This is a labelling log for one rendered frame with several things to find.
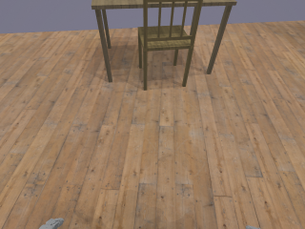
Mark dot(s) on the chair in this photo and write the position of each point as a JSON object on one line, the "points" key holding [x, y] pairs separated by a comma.
{"points": [[166, 38]]}

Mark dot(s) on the table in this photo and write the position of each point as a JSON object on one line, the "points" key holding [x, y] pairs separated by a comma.
{"points": [[104, 5]]}

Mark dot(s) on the robot left hand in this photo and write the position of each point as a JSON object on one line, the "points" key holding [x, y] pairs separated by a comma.
{"points": [[52, 224]]}

